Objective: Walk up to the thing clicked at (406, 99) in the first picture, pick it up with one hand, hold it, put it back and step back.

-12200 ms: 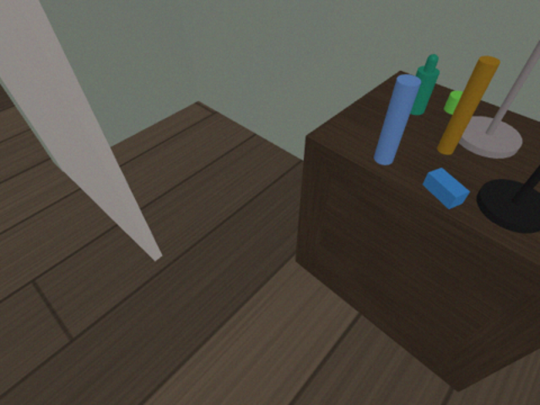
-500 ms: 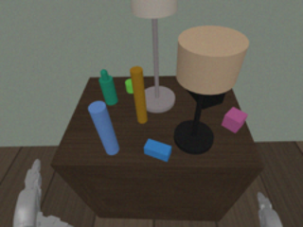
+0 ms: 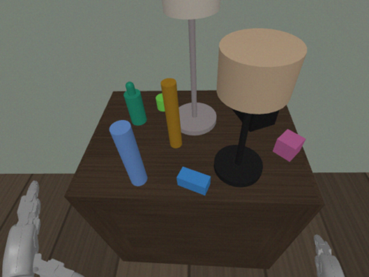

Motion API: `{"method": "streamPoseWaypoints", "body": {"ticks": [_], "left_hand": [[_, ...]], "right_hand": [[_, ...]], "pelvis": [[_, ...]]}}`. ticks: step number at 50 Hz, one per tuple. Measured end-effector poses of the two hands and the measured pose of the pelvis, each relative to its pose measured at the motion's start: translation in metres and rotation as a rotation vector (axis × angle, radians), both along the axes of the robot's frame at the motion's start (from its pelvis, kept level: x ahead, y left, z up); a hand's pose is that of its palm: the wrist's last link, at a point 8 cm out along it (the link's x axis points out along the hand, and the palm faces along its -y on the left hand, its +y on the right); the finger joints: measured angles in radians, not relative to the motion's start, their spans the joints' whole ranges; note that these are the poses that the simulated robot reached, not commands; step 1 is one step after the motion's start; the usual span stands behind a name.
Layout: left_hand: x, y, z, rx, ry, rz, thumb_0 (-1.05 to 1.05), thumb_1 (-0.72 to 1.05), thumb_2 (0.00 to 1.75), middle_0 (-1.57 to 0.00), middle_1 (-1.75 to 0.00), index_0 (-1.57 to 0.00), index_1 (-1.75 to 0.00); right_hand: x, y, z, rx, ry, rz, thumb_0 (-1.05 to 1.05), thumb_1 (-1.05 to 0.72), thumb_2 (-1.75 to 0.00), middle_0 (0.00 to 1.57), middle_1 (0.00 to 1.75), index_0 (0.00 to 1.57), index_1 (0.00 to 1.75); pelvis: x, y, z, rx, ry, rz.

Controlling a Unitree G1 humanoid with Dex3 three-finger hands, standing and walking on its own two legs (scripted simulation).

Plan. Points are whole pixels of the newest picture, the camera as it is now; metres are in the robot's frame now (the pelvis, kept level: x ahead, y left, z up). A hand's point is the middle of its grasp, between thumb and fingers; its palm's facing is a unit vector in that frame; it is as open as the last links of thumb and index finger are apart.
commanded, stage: go down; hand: left
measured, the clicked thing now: (130, 156) +0.41 +0.18 +0.01
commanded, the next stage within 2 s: none
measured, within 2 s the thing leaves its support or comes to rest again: neither
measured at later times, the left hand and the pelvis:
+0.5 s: hand (50, 201) +0.25 +0.30 +0.08, palm faces +0.25 -0.95 -0.20, open 17.6 cm; pelvis -0.01 +0.01 -0.01, yaw +1 degrees
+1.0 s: hand (42, 171) +0.31 +0.33 +0.09, palm faces +0.11 -0.99 +0.00, open 17.5 cm; pelvis -0.01 +0.01 -0.01, yaw +0 degrees
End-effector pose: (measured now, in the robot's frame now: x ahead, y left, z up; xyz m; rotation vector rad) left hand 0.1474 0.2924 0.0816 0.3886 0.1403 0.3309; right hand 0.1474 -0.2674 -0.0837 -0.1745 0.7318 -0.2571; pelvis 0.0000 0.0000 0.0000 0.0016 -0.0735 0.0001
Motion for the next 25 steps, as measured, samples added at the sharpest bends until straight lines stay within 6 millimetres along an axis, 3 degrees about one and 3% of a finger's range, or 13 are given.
{"method": "streamPoseWaypoints", "body": {"ticks": [12,25], "left_hand": [[0.005,0.004,-0.011,-0.044,-0.030,0.000,-0.01,-0.59,0.04,-0.07,-0.07,-0.07,-0.08],[0.068,0.049,0.005,-0.170,-0.139,-0.087,-0.01,-0.61,0.03,-0.06,-0.06,-0.07,-0.06]], "right_hand": [[0.006,0.008,-0.001,-0.001,0.005,0.039,-0.01,0.52,-0.05,0.06,0.05,0.05,0.05],[0.000,0.013,0.003,-0.011,-0.015,-0.003,-0.01,0.51,-0.05,0.06,0.05,0.05,0.05]], "pelvis": [[-0.001,0.001,-0.004,-0.003,0.021,0.010],[-0.006,0.006,-0.007,-0.006,0.042,0.009]]}}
